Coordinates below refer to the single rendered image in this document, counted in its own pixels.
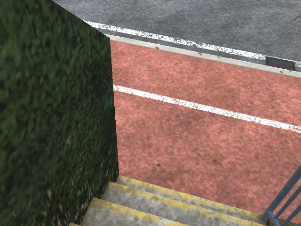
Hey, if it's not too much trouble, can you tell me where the stairs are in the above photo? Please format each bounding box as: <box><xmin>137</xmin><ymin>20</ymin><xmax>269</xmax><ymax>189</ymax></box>
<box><xmin>69</xmin><ymin>175</ymin><xmax>267</xmax><ymax>226</ymax></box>

